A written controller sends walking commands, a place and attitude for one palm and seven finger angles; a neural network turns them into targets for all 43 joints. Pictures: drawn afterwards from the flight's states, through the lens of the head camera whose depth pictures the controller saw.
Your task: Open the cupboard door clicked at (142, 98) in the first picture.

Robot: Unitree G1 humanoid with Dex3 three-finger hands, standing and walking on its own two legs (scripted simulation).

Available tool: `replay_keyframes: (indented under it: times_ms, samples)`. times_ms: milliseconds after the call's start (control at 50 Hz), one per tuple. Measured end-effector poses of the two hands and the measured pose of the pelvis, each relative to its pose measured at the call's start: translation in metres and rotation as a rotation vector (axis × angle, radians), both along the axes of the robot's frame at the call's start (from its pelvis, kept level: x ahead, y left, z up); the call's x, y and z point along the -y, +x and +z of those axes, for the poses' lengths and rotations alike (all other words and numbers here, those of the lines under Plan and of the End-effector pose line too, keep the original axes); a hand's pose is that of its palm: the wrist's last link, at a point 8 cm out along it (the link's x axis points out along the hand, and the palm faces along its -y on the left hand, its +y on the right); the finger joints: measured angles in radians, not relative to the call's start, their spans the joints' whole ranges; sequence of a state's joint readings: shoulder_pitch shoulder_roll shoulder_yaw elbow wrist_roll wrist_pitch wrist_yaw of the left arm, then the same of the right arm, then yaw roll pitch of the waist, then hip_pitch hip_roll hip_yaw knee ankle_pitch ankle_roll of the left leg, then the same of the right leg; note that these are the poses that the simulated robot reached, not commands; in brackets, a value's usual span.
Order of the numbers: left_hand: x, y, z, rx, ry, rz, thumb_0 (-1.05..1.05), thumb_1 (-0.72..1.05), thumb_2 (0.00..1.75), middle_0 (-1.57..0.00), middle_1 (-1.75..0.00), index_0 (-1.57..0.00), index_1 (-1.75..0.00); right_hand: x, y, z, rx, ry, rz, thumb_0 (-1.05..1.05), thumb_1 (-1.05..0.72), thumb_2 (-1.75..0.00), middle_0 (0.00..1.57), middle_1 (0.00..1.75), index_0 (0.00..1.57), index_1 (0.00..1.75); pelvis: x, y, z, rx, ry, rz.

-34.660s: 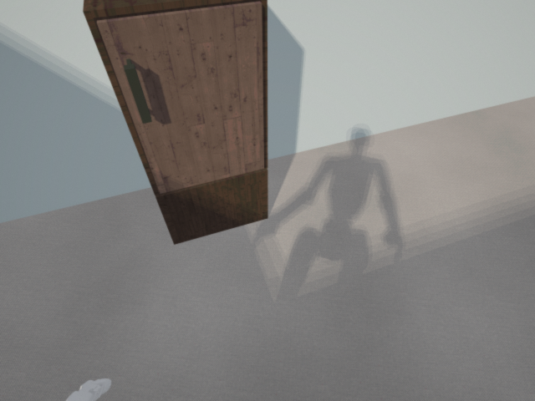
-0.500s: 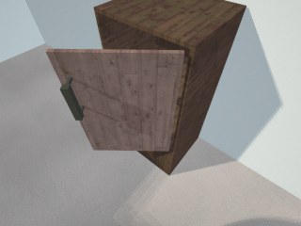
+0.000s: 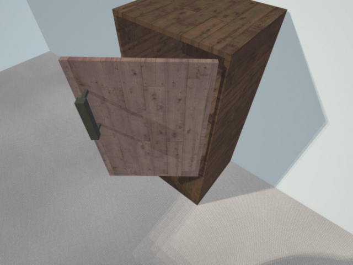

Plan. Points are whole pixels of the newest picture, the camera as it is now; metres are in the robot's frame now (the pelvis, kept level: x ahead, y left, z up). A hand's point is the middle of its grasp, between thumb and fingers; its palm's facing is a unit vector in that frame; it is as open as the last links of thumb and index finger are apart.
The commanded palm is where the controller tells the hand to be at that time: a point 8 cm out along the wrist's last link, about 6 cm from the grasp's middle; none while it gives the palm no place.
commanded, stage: look again from close up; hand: left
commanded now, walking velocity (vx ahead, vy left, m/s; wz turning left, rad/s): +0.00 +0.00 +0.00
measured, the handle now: (90, 115) +0.51 +0.30 +0.01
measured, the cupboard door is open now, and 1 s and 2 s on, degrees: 38 38 38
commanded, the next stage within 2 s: shuffle to correct the standing spot in 0.08 s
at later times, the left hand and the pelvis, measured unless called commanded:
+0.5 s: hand out of the picture +0.00 +0.22 -0.18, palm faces +0.04 -0.97 -0.23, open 7.4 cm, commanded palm none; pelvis -0.02 +0.03 +0.00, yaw +0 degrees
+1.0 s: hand out of the picture +0.02 +0.26 -0.17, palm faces +0.02 -0.97 -0.25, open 7.4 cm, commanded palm none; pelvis -0.02 +0.06 +0.00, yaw +0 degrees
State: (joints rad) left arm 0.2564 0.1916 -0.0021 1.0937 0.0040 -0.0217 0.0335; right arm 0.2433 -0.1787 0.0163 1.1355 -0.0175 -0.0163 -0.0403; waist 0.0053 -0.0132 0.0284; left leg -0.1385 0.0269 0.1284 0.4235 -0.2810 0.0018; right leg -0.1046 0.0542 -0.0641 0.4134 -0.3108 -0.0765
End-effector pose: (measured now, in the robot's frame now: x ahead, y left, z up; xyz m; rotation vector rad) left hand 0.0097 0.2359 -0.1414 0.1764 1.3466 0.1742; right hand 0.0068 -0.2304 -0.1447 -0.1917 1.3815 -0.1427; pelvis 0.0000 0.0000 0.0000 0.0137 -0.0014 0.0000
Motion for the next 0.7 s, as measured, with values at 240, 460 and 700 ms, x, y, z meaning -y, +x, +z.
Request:
replay_keyframes:
  times_ms: [240,460,700]
  samples:
    - [-0.012,0.0,0.001,0.012,-0.004,-0.009,0.01,0.91,0.9,-0.2,-0.3,-0.2,-0.3,-0.007,0.0,0.003,0.019,-0.008,0.007,0.01,-0.91,-0.9,0.2,0.3,0.2,0.3,-0.01,-0.005,0.001,0.003,0.0,-0.002]
    - [-0.028,-0.011,-0.001,0.012,0.016,0.016,0.01,0.91,0.9,-0.2,-0.3,-0.2,-0.3,-0.022,0.005,-0.001,0.036,-0.001,0.013,0.01,-0.91,-0.9,0.2,0.3,0.2,0.3,-0.025,-0.015,-0.003,-0.002,0.0,0.003]
    - [-0.042,-0.017,-0.005,-0.004,-0.024,0.009,0.01,0.91,0.9,-0.2,-0.3,-0.2,-0.3,-0.042,-0.001,0.005,0.035,-0.006,0.026,0.01,-0.91,-0.89,0.2,0.3,0.2,0.3,-0.044,-0.018,0.0,-0.001,-0.009,0.006]
